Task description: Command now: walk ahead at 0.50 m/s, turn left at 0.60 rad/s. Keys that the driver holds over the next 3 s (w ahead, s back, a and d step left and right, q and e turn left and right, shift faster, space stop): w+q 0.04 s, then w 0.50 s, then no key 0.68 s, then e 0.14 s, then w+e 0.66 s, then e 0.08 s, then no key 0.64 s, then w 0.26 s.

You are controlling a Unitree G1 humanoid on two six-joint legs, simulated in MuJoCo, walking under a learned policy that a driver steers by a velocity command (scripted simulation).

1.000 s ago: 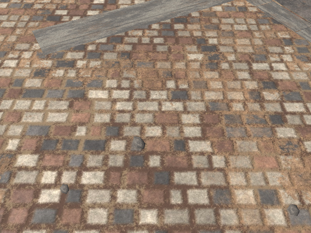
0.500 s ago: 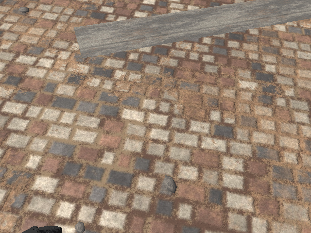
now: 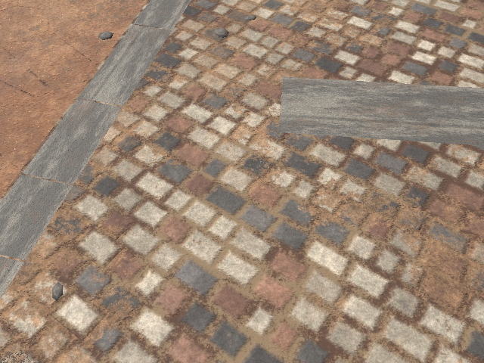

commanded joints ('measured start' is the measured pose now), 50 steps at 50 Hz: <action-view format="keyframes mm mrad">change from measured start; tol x32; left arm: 1 -61 168 33 -69 -5 -8 8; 50 -277 83 -24 -56 6 63 -5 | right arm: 1 -90 -11 7 -91 -1 -19 21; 12 293 -209 -61 -44 -14 -22 12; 50 152 -31 10 182 -40 48 -51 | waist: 1 0 -104 21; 12 -201 120 -471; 28 -139 5 35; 37 -33 -302 -492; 50 -119 -154 -119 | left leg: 1 10 0 42 -145 129 7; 9 468 -163 158 -402 -1 142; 12 1161 288 -727 -556 -81 407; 19 547 115 -181 -728 209 286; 34 697 51 -16 -433 516 113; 38 184 -141 -111 355 -593 -46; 50 584 -59 54 -370 -67 -25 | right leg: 1 12 -255 70 -102 328 -133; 9 96 -278 -33 306 909 -79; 10 -115 -243 -43 549 695 -43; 11 -557 -74 -12 950 -191 22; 13 -727 -76 219 1126 -297 9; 32 -475 -64 165 249 292 0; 37 376 -442 657 245 1020 -334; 50 -342 -192 282 -8 -139 -136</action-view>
